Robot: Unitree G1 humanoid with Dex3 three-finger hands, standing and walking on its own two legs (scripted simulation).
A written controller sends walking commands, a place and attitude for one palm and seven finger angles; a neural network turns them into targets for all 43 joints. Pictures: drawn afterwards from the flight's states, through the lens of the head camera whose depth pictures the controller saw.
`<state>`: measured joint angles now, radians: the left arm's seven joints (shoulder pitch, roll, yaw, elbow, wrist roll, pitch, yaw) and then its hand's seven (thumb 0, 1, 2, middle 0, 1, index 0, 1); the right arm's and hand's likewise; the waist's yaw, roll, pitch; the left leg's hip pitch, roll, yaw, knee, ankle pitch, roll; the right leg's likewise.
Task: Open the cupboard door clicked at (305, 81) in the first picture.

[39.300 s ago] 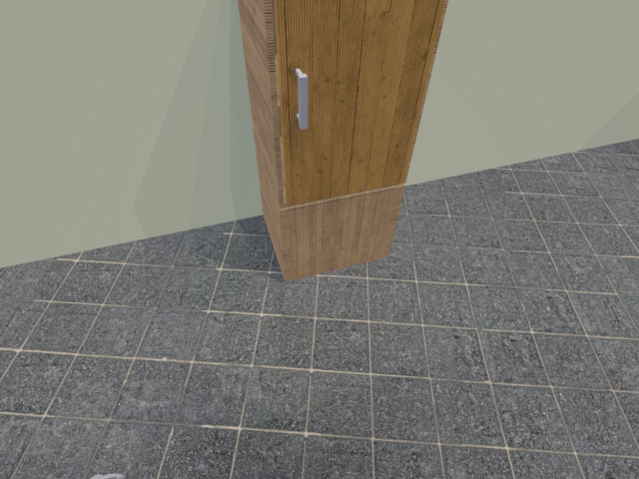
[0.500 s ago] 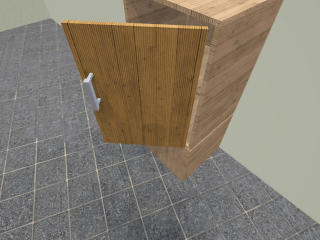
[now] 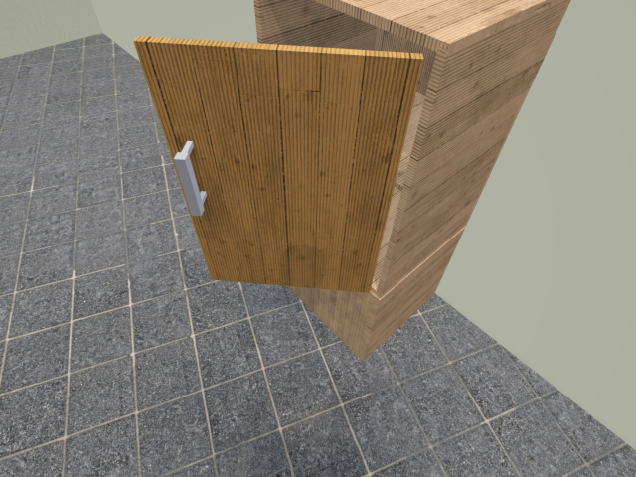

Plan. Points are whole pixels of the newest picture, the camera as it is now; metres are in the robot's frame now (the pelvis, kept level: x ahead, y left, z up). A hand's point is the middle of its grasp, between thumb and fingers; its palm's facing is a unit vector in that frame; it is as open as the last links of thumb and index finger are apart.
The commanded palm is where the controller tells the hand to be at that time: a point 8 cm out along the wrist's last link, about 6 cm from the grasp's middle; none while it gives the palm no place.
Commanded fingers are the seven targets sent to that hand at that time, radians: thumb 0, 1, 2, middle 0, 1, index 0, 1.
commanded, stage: look again from close up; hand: left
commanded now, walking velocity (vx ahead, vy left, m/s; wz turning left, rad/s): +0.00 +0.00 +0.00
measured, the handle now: (193, 179) +0.58 +0.27 +0.01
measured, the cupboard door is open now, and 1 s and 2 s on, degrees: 43 43 43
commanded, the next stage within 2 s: shuffle to correct the standing spot in 0.24 s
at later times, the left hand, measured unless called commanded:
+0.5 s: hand out of the picture +0.03 +0.21 -0.18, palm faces +0.02 -0.97 -0.23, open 7.3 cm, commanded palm none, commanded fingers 0.00 0.90 0.90 -0.20 -0.30 -0.20 -0.30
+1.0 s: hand out of the picture +0.10 +0.22 -0.18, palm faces +0.03 -0.97 -0.23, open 7.3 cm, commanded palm none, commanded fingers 0.00 0.90 0.90 -0.20 -0.30 -0.20 -0.30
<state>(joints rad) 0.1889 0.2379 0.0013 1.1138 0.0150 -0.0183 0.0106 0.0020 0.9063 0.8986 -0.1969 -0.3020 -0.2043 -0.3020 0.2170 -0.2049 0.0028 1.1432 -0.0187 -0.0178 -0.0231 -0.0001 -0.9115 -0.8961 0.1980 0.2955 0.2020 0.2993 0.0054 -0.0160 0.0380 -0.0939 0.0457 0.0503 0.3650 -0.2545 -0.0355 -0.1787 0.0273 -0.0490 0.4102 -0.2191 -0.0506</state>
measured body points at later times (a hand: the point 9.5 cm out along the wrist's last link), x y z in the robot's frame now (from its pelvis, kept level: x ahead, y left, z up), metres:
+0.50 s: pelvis +0.00 +0.01 +0.00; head +0.01 +0.01 +0.45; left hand +0.03 +0.26 -0.16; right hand +0.02 -0.23 -0.16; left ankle -0.04 +0.14 -0.74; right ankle +0.00 -0.08 -0.74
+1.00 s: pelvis +0.05 +0.03 -0.01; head +0.08 +0.03 +0.44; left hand +0.10 +0.27 -0.17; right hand +0.01 -0.17 -0.17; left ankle -0.04 +0.14 -0.74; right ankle +0.06 -0.06 -0.74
